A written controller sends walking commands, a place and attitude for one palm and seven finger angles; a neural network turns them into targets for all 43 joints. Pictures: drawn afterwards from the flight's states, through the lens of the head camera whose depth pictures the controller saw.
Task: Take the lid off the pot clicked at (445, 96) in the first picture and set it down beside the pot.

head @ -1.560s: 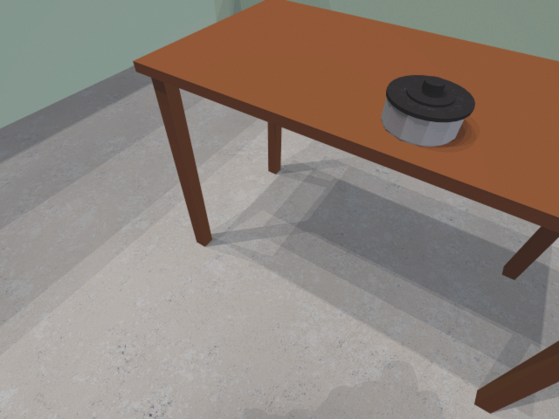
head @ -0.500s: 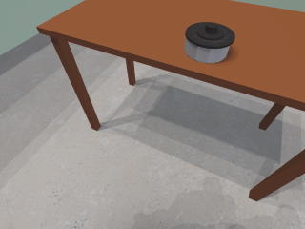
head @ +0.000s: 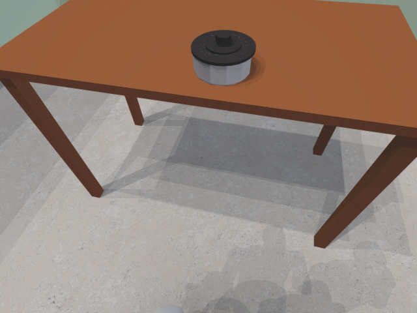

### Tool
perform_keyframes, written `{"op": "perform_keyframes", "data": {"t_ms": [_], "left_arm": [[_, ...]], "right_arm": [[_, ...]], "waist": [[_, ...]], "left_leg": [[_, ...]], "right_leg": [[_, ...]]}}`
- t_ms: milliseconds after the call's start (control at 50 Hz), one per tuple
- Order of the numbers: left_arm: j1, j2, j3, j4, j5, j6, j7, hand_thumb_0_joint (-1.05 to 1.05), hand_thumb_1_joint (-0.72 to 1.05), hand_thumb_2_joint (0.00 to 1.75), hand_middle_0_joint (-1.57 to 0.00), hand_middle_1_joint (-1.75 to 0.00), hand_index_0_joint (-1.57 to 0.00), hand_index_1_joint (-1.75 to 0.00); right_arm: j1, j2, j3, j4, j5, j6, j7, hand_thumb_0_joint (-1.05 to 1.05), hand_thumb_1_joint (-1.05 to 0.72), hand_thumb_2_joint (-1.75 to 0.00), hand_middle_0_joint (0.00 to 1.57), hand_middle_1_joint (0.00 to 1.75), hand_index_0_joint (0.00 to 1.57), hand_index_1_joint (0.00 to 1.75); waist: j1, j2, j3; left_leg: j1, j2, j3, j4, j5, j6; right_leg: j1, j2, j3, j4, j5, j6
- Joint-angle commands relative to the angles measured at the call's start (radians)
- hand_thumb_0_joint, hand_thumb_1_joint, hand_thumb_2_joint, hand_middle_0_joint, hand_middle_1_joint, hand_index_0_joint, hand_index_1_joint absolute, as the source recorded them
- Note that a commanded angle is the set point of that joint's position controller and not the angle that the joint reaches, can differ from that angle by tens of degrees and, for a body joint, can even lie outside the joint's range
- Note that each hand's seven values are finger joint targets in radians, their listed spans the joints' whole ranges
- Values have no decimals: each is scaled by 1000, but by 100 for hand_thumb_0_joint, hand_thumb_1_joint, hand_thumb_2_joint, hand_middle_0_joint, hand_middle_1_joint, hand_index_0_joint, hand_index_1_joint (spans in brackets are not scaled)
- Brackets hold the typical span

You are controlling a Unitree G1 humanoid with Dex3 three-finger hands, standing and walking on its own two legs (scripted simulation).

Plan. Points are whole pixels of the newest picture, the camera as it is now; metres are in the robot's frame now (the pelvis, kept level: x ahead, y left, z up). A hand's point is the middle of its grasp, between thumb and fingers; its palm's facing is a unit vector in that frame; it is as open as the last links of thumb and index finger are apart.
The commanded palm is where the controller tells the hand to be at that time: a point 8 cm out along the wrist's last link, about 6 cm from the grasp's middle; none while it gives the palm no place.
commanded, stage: turn to face it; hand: left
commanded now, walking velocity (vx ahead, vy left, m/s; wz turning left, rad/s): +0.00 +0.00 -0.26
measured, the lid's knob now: (223, 37) +0.73 +0.03 +0.15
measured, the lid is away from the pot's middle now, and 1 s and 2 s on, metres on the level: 0.00 0.00 0.00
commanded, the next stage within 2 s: take the last steps up to it in 0.16 s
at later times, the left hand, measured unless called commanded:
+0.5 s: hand out of the picture +0.11 +0.23 -0.17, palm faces -0.19 -0.97 -0.17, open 7.4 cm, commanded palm none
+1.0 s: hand (142, 299) +0.17 +0.18 -0.19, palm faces -0.10 -0.98 -0.20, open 7.3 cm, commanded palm none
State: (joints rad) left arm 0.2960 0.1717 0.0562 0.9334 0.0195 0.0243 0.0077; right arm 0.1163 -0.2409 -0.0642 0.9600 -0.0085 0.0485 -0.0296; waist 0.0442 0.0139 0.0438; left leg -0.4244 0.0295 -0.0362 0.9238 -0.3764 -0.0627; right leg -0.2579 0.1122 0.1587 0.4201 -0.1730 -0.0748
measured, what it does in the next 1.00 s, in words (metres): walks ahead: left foot, then right foot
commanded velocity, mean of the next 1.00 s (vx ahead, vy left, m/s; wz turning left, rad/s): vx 0.18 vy -0.01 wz -0.07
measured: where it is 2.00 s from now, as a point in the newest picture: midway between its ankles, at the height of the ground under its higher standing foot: outside the picture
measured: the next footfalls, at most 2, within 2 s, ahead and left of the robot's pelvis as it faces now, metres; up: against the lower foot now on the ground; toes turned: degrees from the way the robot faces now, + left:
left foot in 0.16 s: +0.04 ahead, +0.15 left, +0.00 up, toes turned -4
right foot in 0.64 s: +0.07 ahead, -0.10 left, +0.00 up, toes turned -16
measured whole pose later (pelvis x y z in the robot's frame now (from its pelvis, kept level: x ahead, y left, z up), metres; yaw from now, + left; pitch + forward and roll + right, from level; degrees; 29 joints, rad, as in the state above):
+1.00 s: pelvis +0.16 +0.00 -0.01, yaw -9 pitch -1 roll -1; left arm 0.36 0.16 0.04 1.08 0.02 -0.05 0.02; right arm 0.20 -0.17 -0.05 1.03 -0.02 -0.03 0.02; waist 0.00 0.01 0.05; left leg -0.47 0.07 0.13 0.70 -0.22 0.00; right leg 0.02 -0.02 -0.11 0.40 -0.40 0.01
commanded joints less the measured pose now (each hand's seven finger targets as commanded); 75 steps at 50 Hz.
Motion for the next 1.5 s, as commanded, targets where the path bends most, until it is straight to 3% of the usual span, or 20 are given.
{"op": "perform_keyframes", "data": {"t_ms": [0, 100, 160, 260, 460, 580, 600, 640, 760, 920, 980, 1020, 1040, 1100, 1160, 1380, 1400, 1420, 1440, 1480], "left_arm": [[51, 217, 56, -52, 7, -16, 18, 0, 90, 90, -20, -30, -20, -30], [-36, 218, 55, -74, -4, -7, 13, 0, 90, 90, -20, -30, -20, -30], [-53, 146, 42, -104, -1, -6, 2, 0, 90, 90, -20, -30, -20, -30], [6, 136, 41, -31, 6, 6, -19, 0, 90, 90, -20, -30, -20, -30], [-203, 73, -2, -68, 7, -24, -46, 0, 90, 90, -20, -30, -20, -30], [-68, 65, 9, 3, 2, -44, -42, 0, 90, 90, -20, -30, -20, -30], [12, 101, 20, 37, 4, -53, -32, 0, 90, 90, -20, -30, -20, -30], [226, 264, 55, 92, -6, -64, -7, 0, 90, 90, -20, -30, -20, -30], [45, 66, 8, 73, 0, -93, 14, 0, 90, 90, -20, -30, -20, -30], [76, 130, 7, 103, 8, -96, 20, 0, 90, 90, -20, -30, -20, -30], [81, 134, 6, 113, -2, -87, 23, 0, 90, 90, -20, -30, -20, -30], [158, 45, -9, 90, -24, -71, 17, 0, 90, 90, -20, -30, -20, -30], [151, 68, -9, 86, -21, -65, 30, 0, 90, 90, -20, -30, -20, -30], [110, 35, -18, 120, -11, -34, 41, 0, 90, 90, -20, -30, -20, -30], [150, 45, -13, 117, -9, 10, 41, 0, 90, 90, -20, -30, -20, -30], [97, 31, 4, 27, 5, 14, 27, 0, 90, 90, -20, -30, -20, -30], [159, 77, -12, 55, 6, -10, 43, 0, 90, 90, -20, -30, -20, -30], [146, 101, -4, 37, 6, -18, 40, 0, 90, 90, -20, -30, -20, -30], [65, 168, 6, -18, 16, -25, 47, 0, 90, 90, -20, -30, -20, -30], [36, 201, -6, -42, 27, -35, 49, 0, 90, 90, -20, -30, -20, -30]], "right_arm": [[-14, -62, -7, -91, 3, -36, -7, 0, -90, -90, 20, 30, 20, 30], [144, -59, -5, -53, 10, -55, -13, 0, -90, -90, 20, 30, 20, 30], [155, -189, -20, -88, -13, -56, -11, 0, -90, -90, 20, 30, 20, 30], [101, -91, 23, -83, -18, -74, -19, 0, -90, -90, 20, 30, 20, 30], [369, -100, 5, 59, -28, -105, -9, 0, -90, -90, 20, 30, 20, 30], [340, -82, 7, 104, -22, -100, -3, 0, -90, -90, 20, 30, 20, 30], [335, -55, 14, 110, -13, -104, 2, 0, -90, -90, 20, 30, 20, 30], [239, -11, 25, 49, -10, -109, 12, 0, -90, -90, 20, 30, 20, 30], [259, 46, 6, 102, -20, -77, 27, 0, -90, -90, 20, 30, 20, 30], [153, 53, 8, 39, -11, -88, 48, 0, -90, -90, 20, 30, 20, 30], [302, 5, 0, 81, -20, -99, 34, 0, -90, -90, 20, 30, 20, 30], [450, -181, -33, 95, -29, -101, 12, 0, -90, -90, 20, 30, 20, 30], [393, -165, -11, 81, -15, -85, 2, 0, -90, -90, 20, 30, 20, 30], [153, -44, 32, 38, -7, -89, -18, 0, -90, -90, 20, 30, 20, 30], [72, -49, 24, 24, 2, -67, -22, 0, -90, -90, 20, 30, 20, 30], [22, -84, -26, -18, -17, -28, -1, 0, -90, -90, 20, 30, 20, 30], [-10, -154, -41, -38, 5, -58, -2, 0, -90, -90, 20, 30, 20, 30], [21, -97, -30, -54, 10, -54, -2, 0, -90, -90, 20, 30, 20, 30], [93, -4, -19, -75, 3, -48, 11, 0, -90, -90, 20, 30, 20, 30], [66, 13, -14, -93, -5, -33, 23, 0, -90, -90, 20, 30, 20, 30]], "waist": [[-3, -143, -96], [-75, -128, -108], [-74, 237, -13], [-19, 116, -20], [-133, 111, 25], [-46, 73, -23], [-9, 13, -64], [83, -288, -97], [-63, -87, 82], [-56, -172, 53], [-133, -119, -32], [-155, 273, -198], [-126, 202, -212], [-47, 92, 0], [-20, 95, -30], [-39, 165, -77], [22, -29, -202], [15, -52, -179], [-51, -281, -131], [-48, -110, -69]], "left_leg": [[-19, -7, 0, -117, -39, 19], [290, -23, 13, -490, 142, 50], [311, 389, -404, -720, 151, 228], [230, 208, -107, -684, 324, 207], [406, 264, -125, -743, 160, 253], [217, 181, -18, -580, 131, 180], [92, 142, 40, -460, 114, 146], [-302, 14, 151, 27, -256, 80], [-200, 104, 94, 139, 41, 41], [-15, 40, 177, -205, 148, 60], [262, -12, 188, -388, 272, 88], [579, 388, -301, -513, 739, 249], [496, 435, -328, -559, 858, 315], [169, 343, -109, -622, 863, 260], [158, 306, -14, -623, 786, 245], [122, 260, -31, -615, 193, 211], [222, 241, 33, -378, 396, 145], [263, 140, 47, -312, 415, 95], [69, 24, 128, -241, 100, 51], [50, -26, 114, -114, -80, 42]], "right_leg": [[145, -287, 328, -93, 296, -130], [-26, -206, 274, -27, 168, -45], [-332, -19, -53, 430, -362, 85], [-281, -93, -73, 697, -172, 108], [-301, -170, -190, 326, -219, 77], [112, -119, -269, 8, -82, 50], [309, -175, -200, -26, -65, 20], [520, -550, 298, -208, -220, -139], [161, -402, -92, -222, 209, -99], [164, -354, -182, -118, 466, -59], [131, -298, -228, 160, 511, -12], [-182, -94, -290, 677, -388, 73], [-162, -116, -154, 788, -482, 62], [-95, -202, -105, 676, -346, 102], [-61, -196, -130, 576, -301, 111], [-13, -158, -204, 305, -225, 93], [-5, -202, -126, 57, -104, 74], [44, -211, -150, -112, 103, 69], [79, -335, 39, -30, 305, 1], [-21, -390, 28, -15, 229, -92]]}}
